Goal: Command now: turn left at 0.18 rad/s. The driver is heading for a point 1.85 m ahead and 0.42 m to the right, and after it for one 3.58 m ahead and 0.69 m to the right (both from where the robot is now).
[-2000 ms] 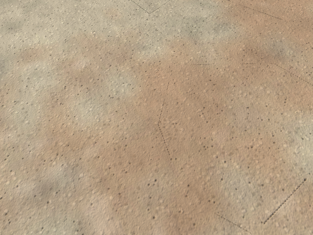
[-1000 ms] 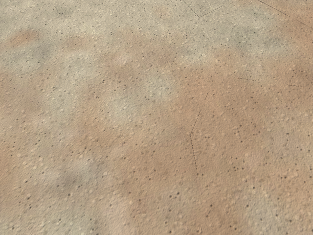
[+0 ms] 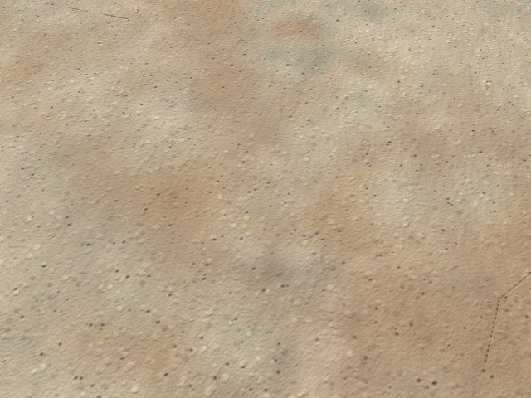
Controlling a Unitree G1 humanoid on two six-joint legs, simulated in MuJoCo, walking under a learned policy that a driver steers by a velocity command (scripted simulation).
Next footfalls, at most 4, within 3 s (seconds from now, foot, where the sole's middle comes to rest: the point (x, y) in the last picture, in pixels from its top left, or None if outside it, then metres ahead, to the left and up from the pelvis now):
0.04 left None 0.03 0.13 -0.78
1.64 left None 0.45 0.10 -0.78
2.18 right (338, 288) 0.75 -0.14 -0.78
2.62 left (260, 244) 0.89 0.08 -0.78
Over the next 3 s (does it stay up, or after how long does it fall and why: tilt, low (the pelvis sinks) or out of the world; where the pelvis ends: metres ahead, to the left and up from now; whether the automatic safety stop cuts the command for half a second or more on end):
stays up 0.80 -0.03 -0.01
